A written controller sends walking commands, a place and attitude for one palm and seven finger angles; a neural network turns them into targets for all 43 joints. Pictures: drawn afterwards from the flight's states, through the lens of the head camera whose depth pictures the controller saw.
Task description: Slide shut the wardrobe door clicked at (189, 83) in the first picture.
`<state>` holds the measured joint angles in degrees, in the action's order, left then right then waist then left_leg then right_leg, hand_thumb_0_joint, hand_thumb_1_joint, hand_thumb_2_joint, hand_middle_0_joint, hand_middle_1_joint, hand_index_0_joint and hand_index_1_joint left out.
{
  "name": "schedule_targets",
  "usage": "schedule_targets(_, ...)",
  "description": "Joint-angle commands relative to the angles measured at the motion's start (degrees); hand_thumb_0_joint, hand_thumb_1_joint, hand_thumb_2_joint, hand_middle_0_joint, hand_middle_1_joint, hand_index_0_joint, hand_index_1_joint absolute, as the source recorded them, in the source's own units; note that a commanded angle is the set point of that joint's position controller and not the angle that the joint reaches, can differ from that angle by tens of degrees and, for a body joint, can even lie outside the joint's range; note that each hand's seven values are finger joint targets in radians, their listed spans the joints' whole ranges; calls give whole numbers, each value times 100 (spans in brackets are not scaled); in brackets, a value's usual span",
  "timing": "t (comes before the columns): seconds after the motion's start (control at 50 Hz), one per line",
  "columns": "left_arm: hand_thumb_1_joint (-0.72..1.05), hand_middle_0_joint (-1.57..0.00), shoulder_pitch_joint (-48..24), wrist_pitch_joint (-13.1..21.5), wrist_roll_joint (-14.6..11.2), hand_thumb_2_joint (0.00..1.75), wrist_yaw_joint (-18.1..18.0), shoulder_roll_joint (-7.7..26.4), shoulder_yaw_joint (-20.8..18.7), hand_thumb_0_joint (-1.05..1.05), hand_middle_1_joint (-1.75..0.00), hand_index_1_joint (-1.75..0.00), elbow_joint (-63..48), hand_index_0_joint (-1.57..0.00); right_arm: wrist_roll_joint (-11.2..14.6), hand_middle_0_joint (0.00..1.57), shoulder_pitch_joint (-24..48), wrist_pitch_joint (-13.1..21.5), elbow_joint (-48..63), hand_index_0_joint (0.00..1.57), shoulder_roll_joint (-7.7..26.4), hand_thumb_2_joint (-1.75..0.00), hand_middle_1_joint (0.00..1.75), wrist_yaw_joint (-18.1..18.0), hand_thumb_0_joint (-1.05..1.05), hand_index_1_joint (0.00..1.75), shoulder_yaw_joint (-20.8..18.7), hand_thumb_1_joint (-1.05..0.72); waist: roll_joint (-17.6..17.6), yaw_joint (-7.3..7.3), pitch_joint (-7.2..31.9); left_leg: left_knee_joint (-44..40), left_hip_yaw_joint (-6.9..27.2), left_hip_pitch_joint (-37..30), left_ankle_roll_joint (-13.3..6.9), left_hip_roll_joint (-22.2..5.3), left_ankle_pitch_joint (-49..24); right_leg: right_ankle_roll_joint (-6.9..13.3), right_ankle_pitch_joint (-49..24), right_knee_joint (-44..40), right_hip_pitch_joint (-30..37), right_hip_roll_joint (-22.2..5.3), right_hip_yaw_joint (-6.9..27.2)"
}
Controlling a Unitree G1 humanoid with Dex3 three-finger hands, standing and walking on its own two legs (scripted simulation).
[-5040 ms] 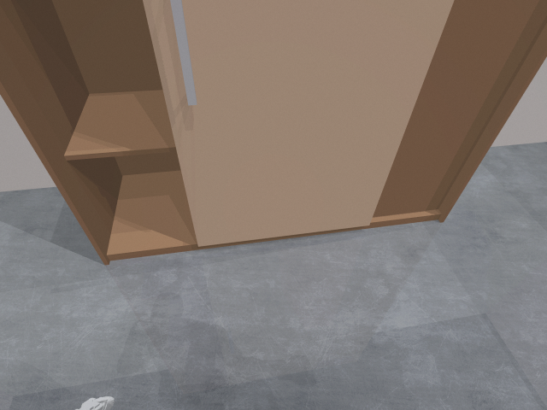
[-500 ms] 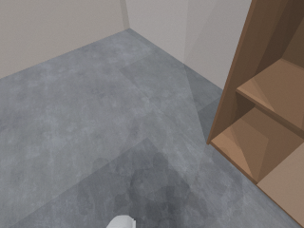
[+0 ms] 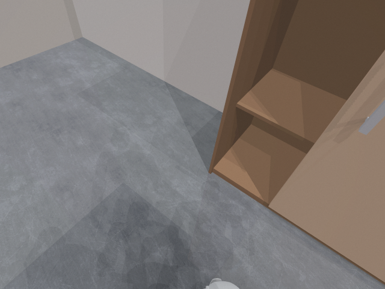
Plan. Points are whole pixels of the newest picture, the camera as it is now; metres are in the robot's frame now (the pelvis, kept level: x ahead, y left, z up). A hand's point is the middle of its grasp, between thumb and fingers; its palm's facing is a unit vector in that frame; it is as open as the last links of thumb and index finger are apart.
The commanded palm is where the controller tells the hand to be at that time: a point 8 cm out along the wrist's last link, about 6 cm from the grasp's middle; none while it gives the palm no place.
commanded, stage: turn to face it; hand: right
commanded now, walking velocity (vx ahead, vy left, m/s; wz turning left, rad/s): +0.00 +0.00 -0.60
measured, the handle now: out of the picture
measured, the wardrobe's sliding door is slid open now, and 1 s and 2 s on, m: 0.38 0.38 0.38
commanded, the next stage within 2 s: take the last steps up to it in 0.82 s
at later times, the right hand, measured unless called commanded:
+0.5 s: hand out of the picture -0.04 -0.27 -0.18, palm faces +0.35 +0.90 -0.26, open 7.4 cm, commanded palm none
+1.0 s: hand out of the picture +0.02 -0.22 -0.14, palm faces +0.49 +0.83 -0.26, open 7.4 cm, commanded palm none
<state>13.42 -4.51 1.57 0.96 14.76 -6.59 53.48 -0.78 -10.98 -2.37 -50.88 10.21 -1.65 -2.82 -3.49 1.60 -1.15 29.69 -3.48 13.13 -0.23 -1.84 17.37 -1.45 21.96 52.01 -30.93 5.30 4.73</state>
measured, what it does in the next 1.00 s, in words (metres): steps on the spot, turning right: right foot, then left foot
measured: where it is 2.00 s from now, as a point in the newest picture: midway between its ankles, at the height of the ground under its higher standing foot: (219, 286)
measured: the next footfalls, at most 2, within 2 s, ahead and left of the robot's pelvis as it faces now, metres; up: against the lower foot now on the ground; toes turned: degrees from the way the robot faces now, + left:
right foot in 0.36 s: +0.00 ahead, -0.15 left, +0.00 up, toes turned -21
left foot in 0.80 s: +0.13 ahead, +0.05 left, +0.00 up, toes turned -20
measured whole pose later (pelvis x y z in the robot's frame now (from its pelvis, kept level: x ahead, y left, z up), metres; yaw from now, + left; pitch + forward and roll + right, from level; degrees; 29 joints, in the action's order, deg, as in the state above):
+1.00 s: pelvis +0.04 -0.02 +0.00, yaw -29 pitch -2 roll -1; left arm 13.9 -4.1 1.2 0.7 13.6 -4.5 57.4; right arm -1.0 -12.8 -0.1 -52.7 8.5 -1.3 -1.4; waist -3.3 0.7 -2.4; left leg 29.1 -8.2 12.3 -1.8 -3.1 15.3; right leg -1.6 22.4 64.7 -24.7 -0.2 2.0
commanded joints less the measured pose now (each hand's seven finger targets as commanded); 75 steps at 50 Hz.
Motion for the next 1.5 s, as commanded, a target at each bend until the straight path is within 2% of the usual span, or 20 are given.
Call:
schedule_targets(0.0,90,-20,66,100,23,90,68,469,-78,0,-30,-30,-379,-20,2,20,487,295,568,20,933,-90,30,-45,0,30,-204,-90,1349,144,-292,-1469,654,96,-465,-1512,-845,-238,-312,1840,-473,-584,-270)
schedule_targets(0.14,90,-20,-738,81,-22,90,94,313,46,0,-30,-30,-549,-20,-71,20,-597,293,193,20,1178,-90,30,-23,0,30,-237,-90,1415,-356,-194,-1098,174,-839,-596,-1780,-2090,-362,47,743,-390,-754,-665)
schedule_targets(0.3,90,-20,-416,265,-56,90,56,405,154,0,-30,-30,-536,-20,-57,20,-576,193,145,20,1486,-90,30,24,0,30,-367,-90,1533,-217,481,316,-643,-905,-249,-1795,-3197,-70,-571,-2172,1473,-541,-1233)
schedule_targets(0.32,90,-20,10,326,-41,90,54,673,75,0,-30,-30,-445,-20,1,20,-530,180,182,20,1420,-90,30,43,0,30,-355,-90,958,48,811,1270,-785,-326,6,-1670,-2813,57,-1612,-2858,2508,-722,-911)
schedule_targets(0.34,90,-20,370,385,-17,90,16,1355,-89,0,-30,-30,-423,-20,42,20,-495,166,401,20,1042,-90,30,86,0,30,-284,-90,-880,248,1056,2586,-903,1439,451,-893,31,675,-3655,-2920,3761,-2177,980)
schedule_targets(0.36,90,-20,770,373,-97,90,-40,1678,-149,0,-30,-30,-285,-20,18,20,-148,146,612,20,797,-90,30,71,0,30,-158,-90,-1443,430,1204,3404,-323,2240,566,-564,2189,1368,-6008,-2809,3953,-2971,1760)
schedule_targets(0.48,90,-20,-322,414,-37,90,-184,872,121,0,-30,-30,-484,-20,7,20,-160,77,217,20,862,-90,30,106,0,30,-226,-90,-506,-69,404,3713,186,1871,527,-547,649,1009,-4646,-2909,2639,-1828,356)
schedule_targets(0.64,90,-20,-77,372,-5,90,-176,804,132,0,-30,-30,-353,-20,22,20,161,71,333,20,713,-90,30,65,0,30,-136,-90,-478,17,267,2106,127,1322,514,-251,704,1179,-4216,-2962,2529,-1815,713)
schedule_targets(0.74,90,-20,-332,341,-29,90,-161,728,135,0,-30,-30,-365,-20,39,20,-414,210,187,20,729,-90,30,36,0,30,-143,-90,-333,-305,299,31,16,-125,384,-49,-421,877,-3464,-2435,1838,-1545,828)
schedule_targets(0.76,90,-20,-262,363,-66,90,-141,565,155,0,-30,-30,-348,-20,14,20,-637,290,119,20,873,-90,30,23,0,30,-174,-90,72,-406,410,-721,245,-795,362,-352,-1226,576,-2567,-1980,1459,-1232,608)
schedule_targets(0.78,90,-20,-58,373,-128,90,-109,148,212,0,-30,-30,-385,-20,-77,20,-766,363,81,20,1381,-90,30,-33,0,30,-262,-90,1611,-388,612,-967,1588,-1581,-74,-1656,-2342,154,-491,-869,487,-484,-107)
schedule_targets(0.8,90,-20,-103,306,-120,90,-144,204,188,0,-30,-30,-499,-20,-56,20,-839,352,130,20,1647,-90,30,-23,0,30,-275,-90,2065,-427,594,-1110,2277,-1090,-754,-2571,-3106,46,1430,171,351,-234,-162)
schedule_targets(0.92,90,-20,58,142,-22,90,-44,191,147,0,-30,-30,4,-20,-33,20,-160,356,196,20,886,-90,30,-28,0,30,-138,-90,1224,-132,-120,-1477,791,-63,-615,-1501,-1080,-37,-31,1581,276,-644,-178)
schedule_targets(1.1,90,-20,-375,382,6,90,39,-121,268,0,-30,-30,53,-20,-129,20,-1197,498,-560,20,876,-90,30,56,0,30,-142,-90,1186,-500,-311,-2101,913,-418,-819,-1608,913,63,215,-827,607,-897,-857)
schedule_targets(1.18,90,-20,404,526,-4,90,-25,-245,324,0,-30,-30,366,-20,-61,20,-1063,438,-788,20,838,-90,30,99,0,30,-149,-90,991,-131,-192,-1571,441,407,-592,-1191,1320,140,-342,-2341,2242,-668,-1280)
schedule_targets(1.2,90,-20,768,577,-16,90,-69,-115,308,0,-30,-30,525,-20,-20,20,-1002,411,-816,20,716,-90,30,123,0,30,-117,-90,553,52,-147,-1116,235,989,-423,-989,1489,145,-415,-2708,2984,-747,-1131)
schedule_targets(1.24,90,-20,1593,620,26,90,-163,778,103,0,-30,-30,684,-20,10,20,-789,397,-589,20,183,-90,30,195,0,30,7,-90,-1746,397,-229,1471,-647,2456,21,-53,1421,827,1785,-4313,3489,-2745,1725)
schedule_targets(1.26,90,-20,1648,610,37,90,-209,880,91,0,-30,-30,663,-20,-54,20,-362,387,-411,20,348,-90,30,205,0,30,-38,-90,-1114,471,-684,2312,-158,2735,-54,-216,1324,1138,2006,-4690,2988,-3124,2144)
schedule_targets(1.34,90,-20,842,772,-15,90,-274,90,342,0,-30,-30,582,-20,-100,20,-753,362,-876,20,296,-90,30,316,0,30,-94,-90,-353,-62,-1057,3248,190,2424,14,-543,-54,844,146,-4604,2232,-2358,508)
schedule_targets(1.48,90,-20,1454,906,-54,90,-349,-47,374,0,-30,-30,887,-20,-67,20,-430,276,-816,20,137,-90,30,304,0,30,-85,-90,-146,-75,-702,2924,22,2810,178,-490,-706,961,-3126,-4119,3149,-2176,-466)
